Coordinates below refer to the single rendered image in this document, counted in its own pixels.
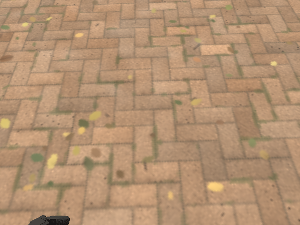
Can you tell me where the left robot hand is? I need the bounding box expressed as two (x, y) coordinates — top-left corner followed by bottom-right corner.
(28, 215), (70, 225)

